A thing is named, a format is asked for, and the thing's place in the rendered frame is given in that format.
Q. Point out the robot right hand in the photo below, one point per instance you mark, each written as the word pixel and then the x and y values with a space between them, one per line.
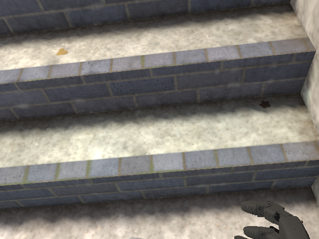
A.
pixel 290 227

